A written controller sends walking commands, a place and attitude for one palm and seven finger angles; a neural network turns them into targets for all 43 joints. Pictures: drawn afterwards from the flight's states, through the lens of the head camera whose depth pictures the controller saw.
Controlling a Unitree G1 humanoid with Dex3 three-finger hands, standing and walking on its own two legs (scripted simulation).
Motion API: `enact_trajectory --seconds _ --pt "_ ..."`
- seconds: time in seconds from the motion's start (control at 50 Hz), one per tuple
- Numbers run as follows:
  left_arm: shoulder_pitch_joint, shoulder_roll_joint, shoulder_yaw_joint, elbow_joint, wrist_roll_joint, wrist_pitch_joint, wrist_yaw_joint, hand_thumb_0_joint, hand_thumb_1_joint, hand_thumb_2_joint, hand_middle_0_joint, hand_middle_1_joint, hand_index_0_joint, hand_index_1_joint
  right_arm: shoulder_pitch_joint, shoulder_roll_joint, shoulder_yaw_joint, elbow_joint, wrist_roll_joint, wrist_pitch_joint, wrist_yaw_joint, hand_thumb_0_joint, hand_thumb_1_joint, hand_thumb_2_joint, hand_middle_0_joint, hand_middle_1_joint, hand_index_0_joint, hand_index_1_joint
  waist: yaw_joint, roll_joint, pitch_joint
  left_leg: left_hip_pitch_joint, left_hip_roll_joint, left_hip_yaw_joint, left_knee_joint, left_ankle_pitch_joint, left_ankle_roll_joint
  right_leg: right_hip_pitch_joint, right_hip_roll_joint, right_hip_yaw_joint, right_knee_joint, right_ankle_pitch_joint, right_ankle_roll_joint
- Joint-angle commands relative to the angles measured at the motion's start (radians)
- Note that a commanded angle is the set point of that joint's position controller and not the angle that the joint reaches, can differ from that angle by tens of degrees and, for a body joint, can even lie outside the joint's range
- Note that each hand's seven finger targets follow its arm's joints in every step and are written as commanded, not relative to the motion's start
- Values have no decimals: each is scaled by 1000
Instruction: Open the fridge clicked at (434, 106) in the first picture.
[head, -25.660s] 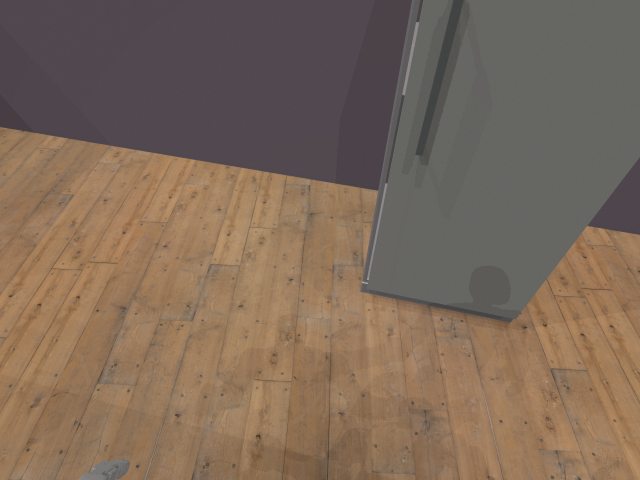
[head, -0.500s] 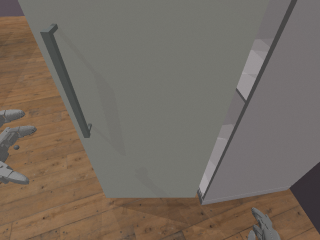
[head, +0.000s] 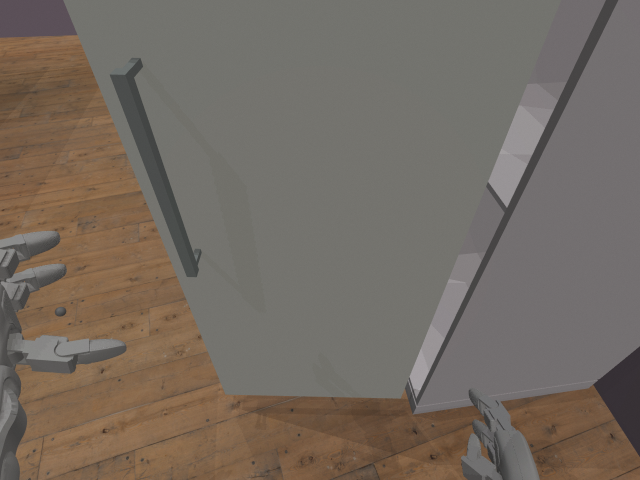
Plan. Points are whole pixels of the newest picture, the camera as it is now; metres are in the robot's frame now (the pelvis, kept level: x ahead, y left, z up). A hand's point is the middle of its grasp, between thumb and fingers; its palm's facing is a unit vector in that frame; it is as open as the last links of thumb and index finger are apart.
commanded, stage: draw the hand back to the body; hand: left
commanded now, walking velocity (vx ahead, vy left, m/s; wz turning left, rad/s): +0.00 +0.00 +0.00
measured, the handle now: (168, 187) +0.44 +0.29 +0.13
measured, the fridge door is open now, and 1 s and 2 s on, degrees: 81 81 81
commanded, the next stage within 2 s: step back with the hand held close in 0.90 s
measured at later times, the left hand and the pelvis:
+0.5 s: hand (114, 294) +0.23 +0.25 +0.16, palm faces +0.44 -0.82 -0.37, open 8.9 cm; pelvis +0.03 -0.02 +0.01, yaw -2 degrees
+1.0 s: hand (115, 297) +0.23 +0.24 +0.16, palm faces +0.43 -0.82 -0.37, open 7.4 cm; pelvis +0.03 -0.02 +0.01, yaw -2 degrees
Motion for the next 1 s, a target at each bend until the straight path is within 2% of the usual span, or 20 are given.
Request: enact_trajectory --seconds 0.0,0.08,0.12,0.24,0.32,0.34,0.38,0.4,0.42,0.46,0.48,0.5,0.6,0.64,0.78,0.84,0.88,0.9,0.94,0.98 --pt "-35 233 88 -346 51 -131 100 0 -6 462 -231 -831 -231 -831 -88 -121 -72 -138 0 -31 -5 0 -900 -900 200 300 200 300 -11 118 -152 153 24 -43 -168 12 -4 8 7 27 -105 78 -36" --pt "36 225 105 -274 55 -130 106 0 139 533 -226 -746 -226 -746 -109 -118 -78 -134 6 16 -5 0 -900 -900 200 300 200 300 -9 -9 -48 131 29 -5 -179 45 7 4 7 30 -150 88 -22" --pt "71 207 94 -247 59 -128 103 0 211 567 -224 -704 -224 -704 -115 -117 -85 -132 11 35 -6 0 -900 -900 200 300 200 300 -9 -28 -4 130 34 3 -186 62 9 9 7 25 -163 94 -21" --pt "30 204 64 -355 77 -147 104 0 429 673 -216 -576 -216 -576 -129 -111 -88 -138 6 53 -7 0 -900 -900 200 300 200 300 -7 58 -71 220 24 20 -185 157 16 46 1 33 -172 180 -17" --pt "71 204 58 -405 79 -150 110 0 574 743 -211 -491 -211 -491 -133 -107 -94 -140 2 54 -6 0 -900 -900 200 300 200 300 -3 14 -82 230 22 25 -179 207 19 74 -1 30 -174 235 -15" --pt "68 202 58 -414 81 -152 110 0 610 760 -210 -470 -210 -470 -135 -105 -92 -141 1 55 -7 0 -900 -900 200 300 200 300 -3 43 -68 241 17 35 -176 222 21 64 -2 34 -181 260 -13" --pt "79 205 65 -428 82 -155 111 0 682 795 -207 -427 -207 -427 -130 -100 -92 -140 -1 59 -3 0 -900 -900 200 300 200 300 -1 40 -70 243 15 33 -176 239 18 73 -2 32 -178 283 -14" --pt "101 180 47 -422 81 -153 108 0 719 813 -206 -406 -206 -406 -131 -93 -92 -143 1 63 -2 0 -900 -900 200 300 200 300 -4 42 -53 239 19 37 -175 244 17 76 -4 30 -171 286 -14" --pt "121 187 56 -410 77 -150 106 0 755 830 -205 -385 -205 -385 -131 -97 -95 -143 1 68 -2 0 -900 -900 200 300 200 300 0 5 -48 234 19 37 -175 244 19 80 -3 30 -182 296 -13" --pt "116 162 35 -422 76 -150 99 0 827 865 -202 -342 -202 -342 -134 -89 -94 -148 1 78 0 0 -900 -900 200 300 200 300 -6 12 -32 237 21 43 -177 243 18 80 -6 33 -180 302 -11" --pt "109 177 47 -434 77 -152 98 0 864 882 -201 -321 -201 -321 -137 -92 -94 -150 0 82 1 0 -900 -900 200 300 200 300 -2 11 -42 250 17 46 -176 246 19 74 -3 35 -189 310 -9" --pt "132 149 26 -423 75 -150 94 0 900 900 -200 -300 -200 -300 -135 -85 -93 -151 1 86 2 0 -900 -900 200 300 200 300 -5 7 -29 245 21 45 -176 253 19 79 -3 32 -179 314 -10" --pt "130 160 40 -411 69 -136 86 0 900 900 -200 -300 -200 -300 -135 -83 -93 -159 2 114 3 0 -900 -900 200 300 200 300 -4 5 -39 253 20 51 -176 269 20 91 -6 38 -182 351 -5" --pt "124 168 46 -401 68 -132 83 0 900 900 -200 -300 -200 -300 -140 -86 -94 -160 1 123 0 0 -900 -900 200 300 200 300 -4 -25 -36 259 17 56 -178 262 23 86 -4 40 -202 357 -1" --pt "66 185 41 -468 76 -135 92 0 900 900 -200 -300 -200 -300 -147 -85 -90 -162 -5 119 -3 0 -900 -900 200 300 200 300 -4 46 -71 289 10 49 -175 268 23 95 -6 41 -209 348 -5" --pt "93 170 32 -435 73 -128 92 0 900 900 -200 -300 -200 -300 -151 -86 -89 -156 -5 122 -4 0 -900 -900 200 300 200 300 -4 0 -43 281 13 45 -185 263 23 89 -3 38 -219 342 -3" --pt "84 186 47 -452 76 -133 95 0 900 900 -200 -300 -200 -300 -150 -86 -91 -157 -7 119 -4 0 -900 -900 200 300 200 300 -1 16 -65 286 12 45 -184 266 23 99 -2 38 -211 339 -6" --pt "105 163 31 -438 75 -132 94 0 900 900 -200 -300 -200 -300 -148 -80 -91 -156 -5 120 -4 0 -900 -900 200 300 200 300 -4 10 -58 284 15 44 -186 271 23 104 -3 33 -200 339 -7" --pt "108 163 32 -425 74 -129 91 0 900 900 -200 -300 -200 -300 -149 -85 -89 -152 -4 122 -1 0 -900 -900 200 300 200 300 -3 30 -34 281 16 44 -195 257 18 90 -1 34 -217 316 -7" --pt "95 174 41 -425 75 -131 92 0 900 900 -200 -300 -200 -300 -150 -87 -90 -153 -5 124 -1 0 -900 -900 200 300 200 300 -2 14 -31 274 15 39 -199 248 18 91 1 33 -218 302 -8"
